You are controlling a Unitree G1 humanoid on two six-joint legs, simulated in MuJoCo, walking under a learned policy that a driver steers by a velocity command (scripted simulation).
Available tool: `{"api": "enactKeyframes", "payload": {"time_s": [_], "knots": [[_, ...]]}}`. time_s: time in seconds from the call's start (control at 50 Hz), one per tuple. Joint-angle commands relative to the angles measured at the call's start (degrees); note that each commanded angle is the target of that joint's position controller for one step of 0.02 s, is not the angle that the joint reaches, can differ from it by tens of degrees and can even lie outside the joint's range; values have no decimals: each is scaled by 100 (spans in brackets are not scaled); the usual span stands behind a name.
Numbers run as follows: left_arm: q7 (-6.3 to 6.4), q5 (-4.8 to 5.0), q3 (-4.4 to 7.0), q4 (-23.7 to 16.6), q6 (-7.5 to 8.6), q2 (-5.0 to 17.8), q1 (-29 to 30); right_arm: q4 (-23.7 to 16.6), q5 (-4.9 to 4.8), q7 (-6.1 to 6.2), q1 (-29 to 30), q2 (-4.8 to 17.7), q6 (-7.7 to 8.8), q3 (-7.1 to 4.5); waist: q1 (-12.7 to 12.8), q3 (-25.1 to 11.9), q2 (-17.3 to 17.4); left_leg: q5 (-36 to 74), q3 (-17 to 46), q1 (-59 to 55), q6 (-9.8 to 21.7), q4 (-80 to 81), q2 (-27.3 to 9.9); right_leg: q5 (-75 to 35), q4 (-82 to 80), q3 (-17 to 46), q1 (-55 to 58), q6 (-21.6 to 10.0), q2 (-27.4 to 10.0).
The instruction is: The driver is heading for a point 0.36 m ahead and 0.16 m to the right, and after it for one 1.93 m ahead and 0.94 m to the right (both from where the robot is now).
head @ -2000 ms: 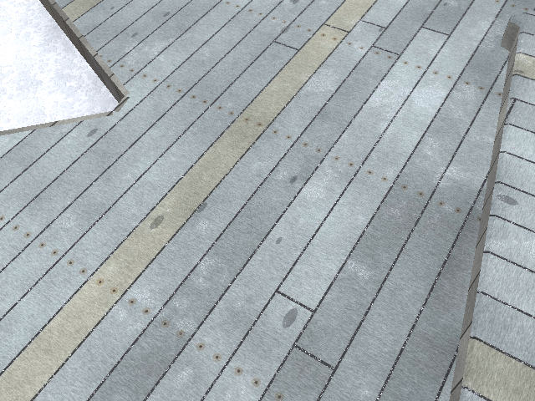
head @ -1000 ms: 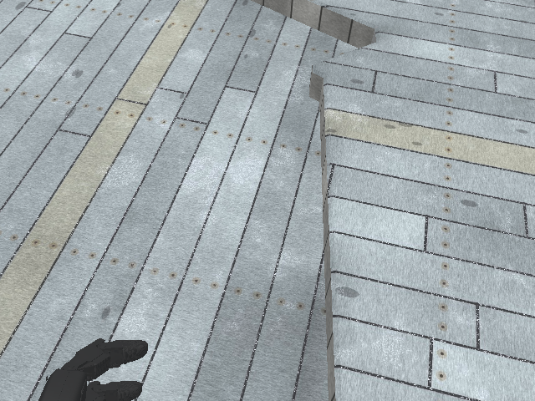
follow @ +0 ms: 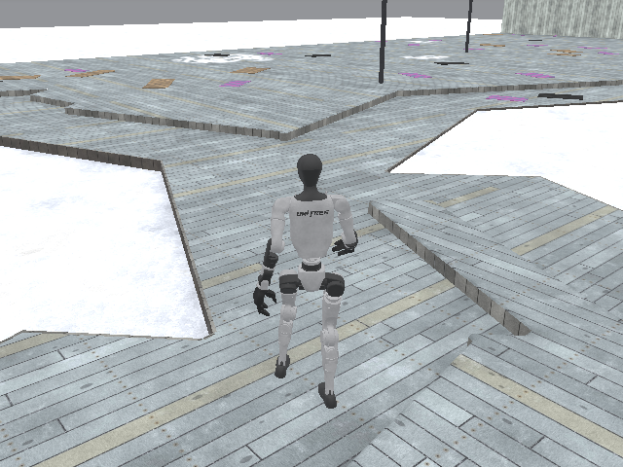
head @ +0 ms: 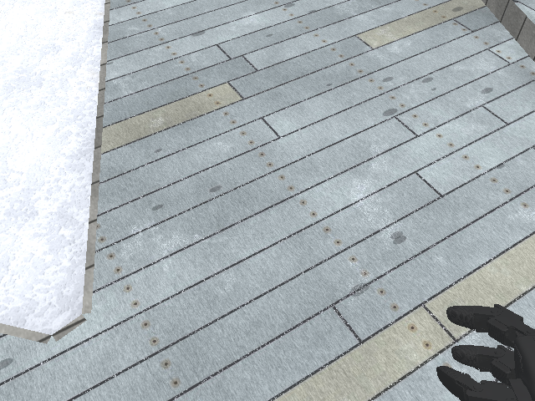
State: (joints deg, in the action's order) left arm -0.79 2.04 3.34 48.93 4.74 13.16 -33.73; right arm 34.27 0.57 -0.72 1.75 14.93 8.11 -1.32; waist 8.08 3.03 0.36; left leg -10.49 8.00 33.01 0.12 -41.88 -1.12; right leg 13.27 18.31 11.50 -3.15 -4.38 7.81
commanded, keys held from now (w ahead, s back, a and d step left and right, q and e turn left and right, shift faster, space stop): w+e+shift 0.24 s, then e+shift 0.60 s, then shift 0.16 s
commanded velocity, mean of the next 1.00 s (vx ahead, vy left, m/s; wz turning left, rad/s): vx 0.47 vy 0.00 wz -0.86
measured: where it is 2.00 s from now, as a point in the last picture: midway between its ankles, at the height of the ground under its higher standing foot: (368, 294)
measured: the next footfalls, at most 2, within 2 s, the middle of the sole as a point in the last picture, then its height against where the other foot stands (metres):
left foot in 0.14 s outside the picture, level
right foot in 0.54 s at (376, 375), level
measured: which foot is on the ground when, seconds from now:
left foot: up 0.00-0.12, down 0.14-0.54, up 0.56-0.98, down 1.00-1.00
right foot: down 0.00-0.16, up 0.18-0.52, down 0.54-1.00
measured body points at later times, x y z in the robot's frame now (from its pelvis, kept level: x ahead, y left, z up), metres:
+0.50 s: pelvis +0.39 -0.01 -0.03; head +0.43 -0.06 +0.42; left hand +0.73 +0.11 -0.07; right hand +0.26 -0.31 -0.15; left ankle +0.29 +0.17 -0.74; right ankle +0.55 -0.16 -0.72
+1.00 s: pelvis +0.58 -0.05 -0.02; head +0.59 -0.07 +0.43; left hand +0.92 +0.01 -0.08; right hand +0.48 -0.37 -0.10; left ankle +0.73 -0.02 -0.74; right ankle +0.55 -0.15 -0.75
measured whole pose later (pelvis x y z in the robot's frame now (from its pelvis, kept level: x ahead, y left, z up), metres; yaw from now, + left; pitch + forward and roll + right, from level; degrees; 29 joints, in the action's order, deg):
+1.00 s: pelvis +0.58 -0.05 -0.02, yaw -53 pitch +0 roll +0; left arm 1.8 0.7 4.5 32.4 -3.3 20.2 -9.5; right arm 39.3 0.5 0.2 -5.0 18.3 1.6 -2.5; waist 1.2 3.3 0.5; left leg -8.7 9.0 21.5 -3.5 -32.0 3.3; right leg 10.4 32.4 21.0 -18.7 -1.7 13.9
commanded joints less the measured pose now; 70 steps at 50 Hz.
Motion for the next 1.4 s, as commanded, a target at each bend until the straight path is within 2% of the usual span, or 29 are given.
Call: {"api": "enactKeyframes", "payload": {"time_s": [0.02,0.1,0.14,0.16,0.18,0.2,0.24,0.28,0.34,0.46,0.52,0.54,0.56,0.58,0.6,0.62,0.68,0.82,0.98,1.0,1.02,1.04,1.08,1.12,1.2,1.32,1.36,1.38,1.4], "knots": [[95,48,200,-695,94,944,883,-440,-43,-63,487,251,134,-42,-412,225,-396,1400,-269,-1616,-216,877,331,70,-984,1570,-1840,-861,-1176],[88,148,176,-513,7,810,571,-506,-180,34,418,660,133,-263,-569,31,-535,982,-180,-2359,-134,1451,357,-793,-110,1651,-1247,-517,-1181],[37,27,182,-637,-19,879,910,-325,-187,151,-1044,1024,120,-472,-1452,-940,-432,433,51,-4218,219,1332,-131,-2023,1939,1217,-1701,-174,-861],[54,-174,52,-813,-11,482,888,-134,-198,240,-2447,1392,16,-575,-1887,-2042,278,-686,1190,-5896,531,1114,-1201,-458,3810,698,-2613,-54,-497],[90,245,-172,-1049,34,36,199,88,-113,116,-2641,1614,-35,-569,-1416,-2801,2692,-2917,4309,-6758,1448,2190,-2541,1710,5525,110,-4120,112,-372],[195,334,-93,-878,-41,498,481,-15,-76,86,-2250,977,-94,-473,-1506,-1790,1768,-3665,4320,-6010,1279,2534,-2303,1338,6112,-121,-4808,149,-906],[184,61,-29,-996,-111,683,1469,193,-28,119,-2020,599,-167,-377,-1464,-460,221,-1518,2385,-4624,1016,2637,-1832,658,6080,-446,-4816,170,-1258],[108,-40,10,-1231,-192,519,1921,367,129,111,-1657,342,-200,-302,-1135,168,229,1053,1008,-3534,933,2630,-1450,664,5711,-502,-4418,241,-1507],[23,11,-61,-1648,-337,312,2207,439,-62,112,-985,345,-193,-308,-749,388,382,3024,-97,-2654,859,2835,-1407,598,4741,-758,-4248,452,-1646],[-354,-153,110,-1580,-311,920,2004,542,-243,263,-763,1345,-173,-540,-485,-409,290,4202,-1635,-2410,336,2112,-859,-1828,2065,-1642,-1549,210,-718],[-242,-117,523,-1281,-459,1755,454,444,-318,189,-852,1366,-232,-535,433,-1195,-66,3631,-1613,-1629,28,-906,-700,-1907,1796,-1390,876,-377,-403],[-82,-29,516,-1394,-502,1998,855,428,-48,82,-1322,602,-261,-315,-94,-983,-1854,-1916,-1775,-453,-272,-3105,290,-4179,1451,-197,1520,-884,-1091],[-93,-371,398,-2013,-361,2332,1445,274,38,8,-2299,678,-241,-191,-709,-2288,-2134,-3080,-528,631,-480,-4812,831,-5153,1080,3073,2455,-2147,-2609],[-179,-322,421,-2209,-354,2174,1659,280,77,10,-2124,1404,-254,-280,-410,-2934,-818,-2697,216,356,-444,-5029,511,-5087,950,3005,2497,-2162,-2604],[-208,-295,455,-2190,-310,2139,1905,88,-72,27,-1696,1441,-286,-278,-528,-2472,-437,-2030,217,755,-363,-4430,466,-2967,494,3061,1940,-2062,-2388],[-194,-98,414,-2158,-274,1870,2101,123,-12,141,-1352,1391,-348,-280,-632,-1915,281,-1776,205,697,-358,-3763,191,-1975,376,2711,1346,-1637,-1937],[-60,-128,358,-2145,-364,1674,2455,170,22,208,-1217,1281,-538,-280,-957,-1107,47,-1512,200,-62,-413,-2545,241,-2474,188,1963,-166,-1239,-1373],[293,-71,404,-2083,-697,1676,2526,145,-20,203,-613,826,-685,-220,-864,-1084,-339,-515,185,-652,-642,-814,552,-1879,260,1833,-1226,-756,-953],[257,-144,226,-1985,-750,1217,2487,113,-23,71,-613,852,-527,-288,-759,-833,-978,374,29,-1952,-295,1321,325,-877,874,2213,-1341,-434,-889],[238,-112,174,-1894,-750,1057,2258,109,16,70,-577,888,-525,-307,-711,-775,-594,928,158,-2323,-93,1932,19,138,1305,1971,-1499,-190,-610],[205,-185,77,-1779,-742,783,1701,-56,132,100,-408,1141,-576,-316,-414,-948,611,1704,1322,-2826,404,2213,-1152,1991,2559,1204,-1876,170,13],[225,-87,225,-1891,-715,1296,1724,1,292,96,-618,1430,-632,-397,-459,-645,1407,1812,2429,-2387,1332,2480,-1918,2697,3623,424,-2482,466,495],[289,-202,317,-1676,-695,1624,2005,-11,138,82,-518,888,-620,-238,-589,-427,612,204,2269,-1771,1282,2525,-1525,1758,4495,431,-2352,805,-68],[274,-353,161,-1524,-789,1066,1914,12,-8,43,-267,560,-655,-51,-473,-331,577,-872,1775,-1569,885,2624,-886,1281,4296,-40,-2081,1062,-393],[260,-208,134,-1652,-627,953,2575,50,-91,104,-988,1317,-893,-362,-951,-237,936,-380,1815,-2176,892,2499,-490,1357,3023,-705,-2179,1059,-350],[245,-54,178,-1383,-420,936,2468,-36,-220,189,-1215,1296,-1007,-507,-923,-734,1182,-23,2611,-2810,937,2486,-557,1127,1388,-391,-1568,776,-163],[173,-18,207,-1152,-344,950,1923,-59,-343,286,-1126,1270,-1072,-533,-578,-990,1085,-2127,2487,-2080,723,2669,-224,494,206,-547,-382,479,-246],[181,-72,269,-943,-330,1131,1387,-157,-375,316,-919,1206,-1077,-515,-287,-938,1089,-2621,2115,-837,318,2487,150,215,-363,-534,919,241,-624],[208,-120,370,-900,-324,1570,1207,-191,-360,301,-1125,757,-1069,-422,-344,-1026,-155,-2759,1107,513,-8,843,627,1324,-388,684,1864,-146,-1907]]}}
